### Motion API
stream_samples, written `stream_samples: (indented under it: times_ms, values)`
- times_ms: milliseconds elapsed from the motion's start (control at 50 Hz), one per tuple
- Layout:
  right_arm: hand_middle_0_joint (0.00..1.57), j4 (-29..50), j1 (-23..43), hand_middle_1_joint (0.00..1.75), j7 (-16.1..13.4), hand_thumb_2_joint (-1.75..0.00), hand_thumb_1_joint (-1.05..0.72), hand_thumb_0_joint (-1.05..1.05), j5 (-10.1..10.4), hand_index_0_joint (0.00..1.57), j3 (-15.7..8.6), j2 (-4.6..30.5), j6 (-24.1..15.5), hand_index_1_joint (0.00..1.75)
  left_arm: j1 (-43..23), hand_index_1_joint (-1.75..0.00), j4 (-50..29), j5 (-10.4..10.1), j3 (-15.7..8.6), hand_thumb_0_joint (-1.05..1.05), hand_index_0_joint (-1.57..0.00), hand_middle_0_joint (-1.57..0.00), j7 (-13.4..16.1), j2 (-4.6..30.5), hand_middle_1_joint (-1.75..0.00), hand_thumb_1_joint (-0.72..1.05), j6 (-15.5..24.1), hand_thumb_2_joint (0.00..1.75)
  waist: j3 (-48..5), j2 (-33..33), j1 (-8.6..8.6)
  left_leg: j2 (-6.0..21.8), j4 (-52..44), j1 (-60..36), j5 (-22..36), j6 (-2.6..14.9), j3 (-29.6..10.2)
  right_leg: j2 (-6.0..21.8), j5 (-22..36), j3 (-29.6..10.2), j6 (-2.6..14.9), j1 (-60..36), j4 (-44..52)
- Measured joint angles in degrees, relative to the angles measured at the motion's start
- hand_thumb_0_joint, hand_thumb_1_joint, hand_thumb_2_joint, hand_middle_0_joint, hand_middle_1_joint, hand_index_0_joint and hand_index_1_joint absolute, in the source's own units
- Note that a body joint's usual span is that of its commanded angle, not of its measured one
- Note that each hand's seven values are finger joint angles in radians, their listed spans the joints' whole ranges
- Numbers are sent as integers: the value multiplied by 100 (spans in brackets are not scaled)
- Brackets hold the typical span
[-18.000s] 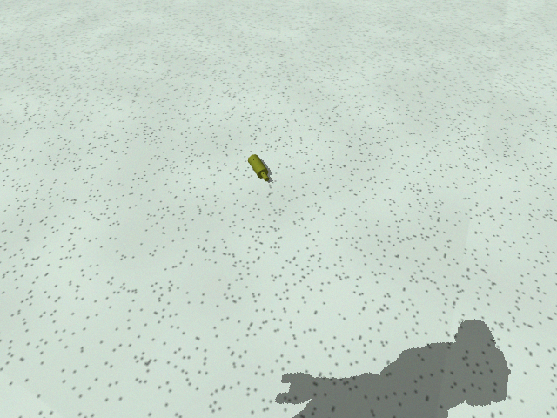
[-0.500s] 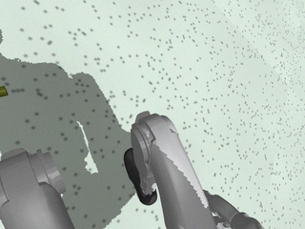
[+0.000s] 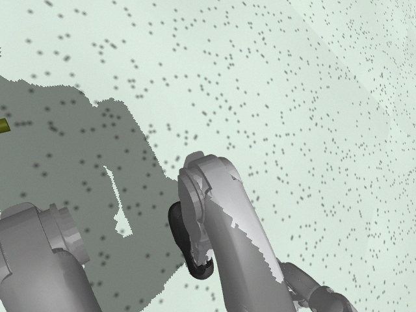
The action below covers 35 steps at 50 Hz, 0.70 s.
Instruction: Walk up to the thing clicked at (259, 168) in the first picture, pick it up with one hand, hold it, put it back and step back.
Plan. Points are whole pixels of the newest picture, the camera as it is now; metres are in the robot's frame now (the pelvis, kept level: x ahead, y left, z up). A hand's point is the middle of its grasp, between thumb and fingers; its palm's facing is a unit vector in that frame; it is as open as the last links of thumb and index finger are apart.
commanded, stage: settle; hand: left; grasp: from above
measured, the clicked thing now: out of the picture +0.45 +0.30 -0.27
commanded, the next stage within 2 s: lift in 1.00 s
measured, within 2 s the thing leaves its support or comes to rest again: leaves its support in 0.38 s
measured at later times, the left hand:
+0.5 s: hand out of the picture +0.44 +0.33 -0.21, palm faces -0.37 -0.15 -0.92, open 8.4 cm
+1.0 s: hand out of the picture +0.42 +0.34 -0.11, palm faces -0.43 -0.11 -0.90, open 8.5 cm
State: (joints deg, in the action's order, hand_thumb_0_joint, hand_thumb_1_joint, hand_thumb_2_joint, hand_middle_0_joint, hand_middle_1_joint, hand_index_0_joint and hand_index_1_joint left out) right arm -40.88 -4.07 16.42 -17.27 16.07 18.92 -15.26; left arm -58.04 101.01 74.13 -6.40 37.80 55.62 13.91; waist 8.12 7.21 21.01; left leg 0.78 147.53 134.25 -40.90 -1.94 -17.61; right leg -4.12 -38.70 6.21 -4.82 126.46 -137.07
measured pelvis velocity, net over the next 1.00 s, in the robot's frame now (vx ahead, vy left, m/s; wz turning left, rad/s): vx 0.00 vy -0.01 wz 0.10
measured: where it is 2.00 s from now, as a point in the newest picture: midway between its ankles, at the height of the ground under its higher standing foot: (144, 282)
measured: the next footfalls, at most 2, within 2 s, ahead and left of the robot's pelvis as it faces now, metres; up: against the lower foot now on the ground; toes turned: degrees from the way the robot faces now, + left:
none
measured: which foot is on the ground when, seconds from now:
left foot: down 0.00-1.00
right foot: down 0.00-1.00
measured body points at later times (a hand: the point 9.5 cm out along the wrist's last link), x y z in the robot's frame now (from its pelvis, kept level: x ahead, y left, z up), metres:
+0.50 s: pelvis +0.00 +0.00 +0.01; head +0.25 +0.13 +0.36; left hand +0.45 +0.34 -0.16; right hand +0.07 -0.26 -0.06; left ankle +0.06 +0.13 -0.26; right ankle +0.12 -0.14 -0.26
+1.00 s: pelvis +0.00 -0.01 +0.03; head +0.21 +0.08 +0.42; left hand +0.44 +0.34 -0.06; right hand +0.10 -0.27 -0.07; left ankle +0.06 +0.13 -0.26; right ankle +0.12 -0.14 -0.26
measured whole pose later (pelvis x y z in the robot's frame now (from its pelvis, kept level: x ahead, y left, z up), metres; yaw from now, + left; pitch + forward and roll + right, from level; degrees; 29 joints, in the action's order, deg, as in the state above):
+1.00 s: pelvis +0.00 -0.01 +0.03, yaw +6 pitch +32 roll -9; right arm -40.1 -8.6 11.6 -7.7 5.0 17.2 -4.3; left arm -54.1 79.2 70.1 -2.7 17.9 42.5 11.0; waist -3.1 -0.7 13.7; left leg 0.2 137.8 133.1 -37.5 -2.1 -11.3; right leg -0.9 -38.3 2.2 -3.8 127.0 -132.5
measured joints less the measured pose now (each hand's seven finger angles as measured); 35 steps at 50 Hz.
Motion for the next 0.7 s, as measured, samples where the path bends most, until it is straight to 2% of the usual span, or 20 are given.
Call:
stream_samples:
  times_ms: [200,300,380,560,700]
  values:
    - [20,11,-68,30,-11,-90,-91,1,39,20,-17,21,-17,30,-4,-22,-86,-68,-15,0,-91,-88,-107,2,-25,25,-34,15,22,-20,-5,2,-19,2,-2,-13,2,9,1,1,-2,13,9]
    - [20,3,-142,30,-19,-91,-91,1,65,20,-93,32,12,30,38,-19,-274,-92,-32,0,-93,-90,-274,-46,-22,25,-83,14,-13,-52,-22,-12,-45,27,0,-25,16,33,-11,-5,10,39,14]
    - [20,-31,-213,30,-11,-91,-91,1,108,20,-216,22,68,30,209,-17,-631,-94,-213,0,-95,-92,-381,-125,-19,25,-113,13,-91,-99,-73,-13,-69,40,-12,-41,24,45,-23,-9,15,66,21]
    - [20,-128,-361,30,9,-91,-91,1,392,20,-625,-66,329,30,542,-12,-1559,-300,-29,0,-97,-95,-765,-704,-14,26,-352,10,-584,-386,-356,-20,-260,120,15,-15,184,125,-71,-102,60,155,109]
    - [20,-106,-357,30,-65,-91,-91,1,705,20,-917,-143,614,30,555,-9,-1891,-403,250,0,-99,-97,-1305,-1132,-11,26,-523,8,-962,-632,-577,-32,-531,89,110,31,422,222,-90,-257,118,152,227]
